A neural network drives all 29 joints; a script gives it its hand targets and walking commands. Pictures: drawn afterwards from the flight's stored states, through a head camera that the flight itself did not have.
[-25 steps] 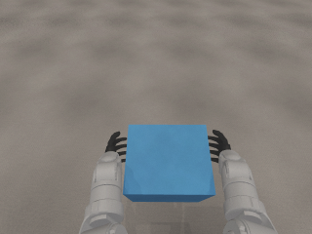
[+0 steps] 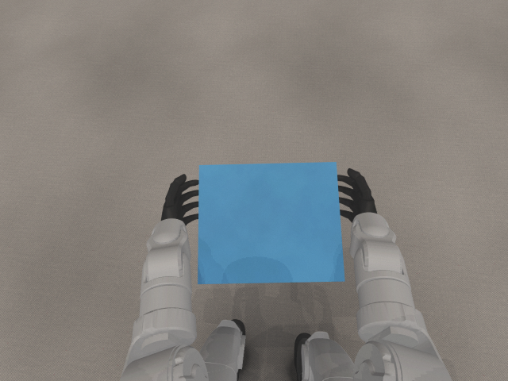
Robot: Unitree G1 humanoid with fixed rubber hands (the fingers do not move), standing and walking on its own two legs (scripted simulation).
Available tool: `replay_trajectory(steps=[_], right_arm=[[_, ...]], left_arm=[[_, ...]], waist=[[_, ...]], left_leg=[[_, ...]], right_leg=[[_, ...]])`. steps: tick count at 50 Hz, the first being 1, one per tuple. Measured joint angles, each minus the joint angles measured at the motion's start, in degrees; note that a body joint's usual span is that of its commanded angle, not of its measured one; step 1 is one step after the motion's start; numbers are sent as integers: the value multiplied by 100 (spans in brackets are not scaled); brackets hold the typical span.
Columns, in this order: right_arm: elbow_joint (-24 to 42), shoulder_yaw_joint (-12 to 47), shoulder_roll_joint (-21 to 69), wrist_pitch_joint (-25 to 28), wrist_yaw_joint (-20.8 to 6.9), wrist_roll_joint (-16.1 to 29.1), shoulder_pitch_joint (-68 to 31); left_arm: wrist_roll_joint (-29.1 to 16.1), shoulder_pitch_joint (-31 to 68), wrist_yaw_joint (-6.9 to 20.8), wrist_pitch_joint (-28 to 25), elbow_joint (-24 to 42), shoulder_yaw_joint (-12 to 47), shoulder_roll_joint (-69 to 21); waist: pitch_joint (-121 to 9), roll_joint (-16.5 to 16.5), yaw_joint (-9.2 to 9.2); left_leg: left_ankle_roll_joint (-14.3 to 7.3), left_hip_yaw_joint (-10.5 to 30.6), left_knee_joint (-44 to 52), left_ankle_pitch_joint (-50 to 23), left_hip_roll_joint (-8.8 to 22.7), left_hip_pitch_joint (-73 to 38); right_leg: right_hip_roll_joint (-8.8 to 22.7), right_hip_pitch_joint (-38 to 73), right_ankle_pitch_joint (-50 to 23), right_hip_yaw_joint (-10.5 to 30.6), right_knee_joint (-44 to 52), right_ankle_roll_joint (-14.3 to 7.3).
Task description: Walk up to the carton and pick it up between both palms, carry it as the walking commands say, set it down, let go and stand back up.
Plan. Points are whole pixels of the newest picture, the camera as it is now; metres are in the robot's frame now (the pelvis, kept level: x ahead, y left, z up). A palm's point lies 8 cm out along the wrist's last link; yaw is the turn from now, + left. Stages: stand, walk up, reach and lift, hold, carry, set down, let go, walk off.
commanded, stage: set down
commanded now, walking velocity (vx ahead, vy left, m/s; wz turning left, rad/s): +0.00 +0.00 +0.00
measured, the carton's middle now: (266, 225) +0.37 +0.04 -0.13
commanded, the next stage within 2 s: none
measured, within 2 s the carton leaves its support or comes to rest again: neither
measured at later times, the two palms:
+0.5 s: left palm (185, 222) +0.36 +0.20 -0.13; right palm (343, 217) +0.39 -0.11 -0.13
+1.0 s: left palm (196, 224) +0.38 +0.20 -0.22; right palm (334, 220) +0.41 -0.11 -0.22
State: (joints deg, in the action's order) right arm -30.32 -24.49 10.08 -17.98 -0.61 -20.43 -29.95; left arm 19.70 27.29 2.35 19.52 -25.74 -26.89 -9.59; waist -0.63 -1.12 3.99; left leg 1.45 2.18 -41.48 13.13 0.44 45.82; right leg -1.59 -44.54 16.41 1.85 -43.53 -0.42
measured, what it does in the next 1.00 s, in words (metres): lowers itself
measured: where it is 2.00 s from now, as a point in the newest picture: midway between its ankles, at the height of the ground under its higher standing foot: (268, 373)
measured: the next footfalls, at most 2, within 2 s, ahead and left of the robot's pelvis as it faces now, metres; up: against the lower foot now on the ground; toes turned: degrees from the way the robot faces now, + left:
none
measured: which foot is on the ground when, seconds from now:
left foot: down 0.00-1.00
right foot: down 0.00-1.00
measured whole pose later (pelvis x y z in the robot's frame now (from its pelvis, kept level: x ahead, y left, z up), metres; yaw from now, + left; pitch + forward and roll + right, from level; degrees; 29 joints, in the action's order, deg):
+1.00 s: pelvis -0.03 +0.01 -0.15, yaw -1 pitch +44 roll -1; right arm -35.3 -26.8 5.1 -18.0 1.3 -15.6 -46.8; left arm 16.2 43.3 -0.8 20.2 -29.7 -28.4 -5.5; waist -15.7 -2.5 2.6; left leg 1.2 2.2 -80.0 23.0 -0.4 100.9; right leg -2.5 -99.0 26.2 2.0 -81.3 1.2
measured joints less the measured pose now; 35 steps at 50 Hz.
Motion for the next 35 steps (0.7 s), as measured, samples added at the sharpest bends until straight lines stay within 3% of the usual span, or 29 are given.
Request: replay_trajectory(steps=[13, 35], right_arm=[[156, 34, 34, 167, 140, 186, -187], [-161, -185, -318, 26, 22, 349, -1126]], left_arm=[[-142, 237, 146, -156, 95, -49, 117], [-269, 1053, -202, 33, -27, -153, 162]], waist=[[-587, -67, -24], [-1246, -59, -133]], left_leg=[[39, 101, -827, 177, -11, 1783], [-56, 7, -2772, 710, -87, 4240]], right_leg=[[-26, -1730, 177, -93, -775, -3], [-30, -4157, 690, 6, -2661, 152]])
